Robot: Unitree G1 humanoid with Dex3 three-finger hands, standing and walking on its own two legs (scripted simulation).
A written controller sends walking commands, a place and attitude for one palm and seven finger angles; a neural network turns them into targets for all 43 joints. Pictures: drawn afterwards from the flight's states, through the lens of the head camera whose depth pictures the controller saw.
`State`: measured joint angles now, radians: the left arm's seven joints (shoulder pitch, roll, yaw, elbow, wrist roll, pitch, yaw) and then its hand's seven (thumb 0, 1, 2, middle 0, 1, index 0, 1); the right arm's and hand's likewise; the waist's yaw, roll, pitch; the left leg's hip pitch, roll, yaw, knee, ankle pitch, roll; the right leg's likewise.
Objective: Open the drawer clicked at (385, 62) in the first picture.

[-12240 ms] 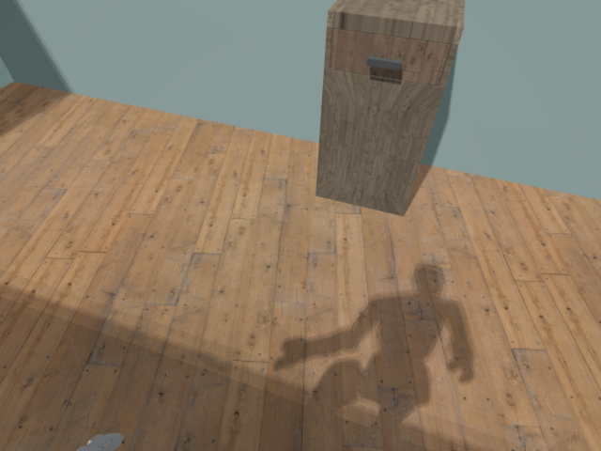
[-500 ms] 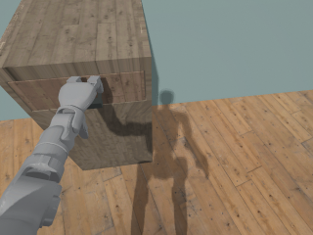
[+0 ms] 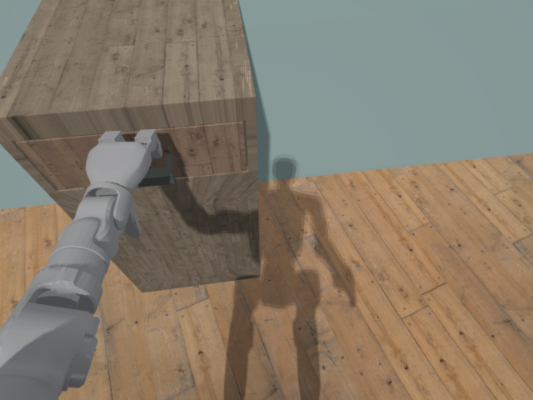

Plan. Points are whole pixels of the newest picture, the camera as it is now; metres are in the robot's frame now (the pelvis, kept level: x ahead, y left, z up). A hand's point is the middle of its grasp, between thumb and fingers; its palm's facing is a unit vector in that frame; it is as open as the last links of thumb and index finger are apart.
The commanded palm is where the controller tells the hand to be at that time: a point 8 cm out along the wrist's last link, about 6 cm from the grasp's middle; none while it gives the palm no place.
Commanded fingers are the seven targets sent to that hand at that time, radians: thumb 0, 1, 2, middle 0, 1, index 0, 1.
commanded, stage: move the hooked fingers above the handle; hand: left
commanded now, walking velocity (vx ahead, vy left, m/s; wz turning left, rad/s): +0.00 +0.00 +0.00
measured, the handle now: (143, 169) +0.53 +0.24 -0.02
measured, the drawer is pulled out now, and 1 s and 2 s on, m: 0.00 0.00 0.00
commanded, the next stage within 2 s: lift the fingers back up to retry in 1.62 s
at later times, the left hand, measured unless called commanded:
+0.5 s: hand (135, 181) +0.45 +0.22 +0.04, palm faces -0.02 -0.03 -1.00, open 13.8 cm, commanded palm +0.43 +0.23 +0.10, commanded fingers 0.00 -0.50 0.30 -0.30 -1.20 -0.30 -1.20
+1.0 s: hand (132, 176) +0.46 +0.22 +0.04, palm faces +0.00 -0.01 -1.00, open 13.8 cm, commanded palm +0.43 +0.24 +0.10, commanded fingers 0.00 -0.50 0.30 -0.30 -1.20 -0.30 -1.20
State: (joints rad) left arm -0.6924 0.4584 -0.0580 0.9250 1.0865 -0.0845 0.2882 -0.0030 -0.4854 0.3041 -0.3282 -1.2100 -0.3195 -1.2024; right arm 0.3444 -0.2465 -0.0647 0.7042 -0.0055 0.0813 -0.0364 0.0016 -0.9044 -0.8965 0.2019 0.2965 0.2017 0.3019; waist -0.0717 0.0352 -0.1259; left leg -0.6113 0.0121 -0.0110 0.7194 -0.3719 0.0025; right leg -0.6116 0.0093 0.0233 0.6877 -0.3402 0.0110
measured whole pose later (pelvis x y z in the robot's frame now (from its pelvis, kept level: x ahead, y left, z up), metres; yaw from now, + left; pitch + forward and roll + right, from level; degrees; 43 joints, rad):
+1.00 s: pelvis +0.00 +0.00 +0.00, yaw -2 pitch +15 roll +0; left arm -0.72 0.44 0.01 1.00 1.10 0.03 0.35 0.00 -0.49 0.30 -0.32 -1.20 -0.32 -1.20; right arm 0.29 -0.24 -0.04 0.69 -0.01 0.09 -0.02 0.00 -0.91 -0.90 0.20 0.30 0.20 0.30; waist -0.09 0.04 -0.13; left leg -0.60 0.02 0.02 0.70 -0.37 0.00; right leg -0.62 0.01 0.05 0.69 -0.34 0.01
